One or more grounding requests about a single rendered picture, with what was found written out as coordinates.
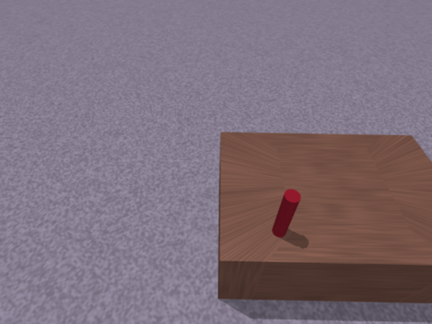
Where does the can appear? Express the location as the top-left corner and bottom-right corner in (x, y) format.
(272, 189), (301, 238)

